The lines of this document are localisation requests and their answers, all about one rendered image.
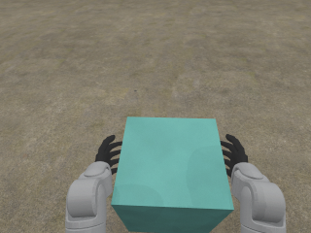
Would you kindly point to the left robot forearm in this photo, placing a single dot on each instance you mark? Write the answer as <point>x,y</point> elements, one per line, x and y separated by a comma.
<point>86,200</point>

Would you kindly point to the robot left hand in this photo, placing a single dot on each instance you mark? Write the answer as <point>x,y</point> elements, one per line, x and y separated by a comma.
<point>105,154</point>

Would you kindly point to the right robot forearm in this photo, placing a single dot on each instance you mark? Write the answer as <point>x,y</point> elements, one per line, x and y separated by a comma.
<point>262,203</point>

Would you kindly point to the robot right hand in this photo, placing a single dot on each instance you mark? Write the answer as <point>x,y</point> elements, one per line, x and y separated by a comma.
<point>237,154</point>

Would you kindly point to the carton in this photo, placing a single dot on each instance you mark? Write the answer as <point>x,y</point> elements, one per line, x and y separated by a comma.
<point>171,176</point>

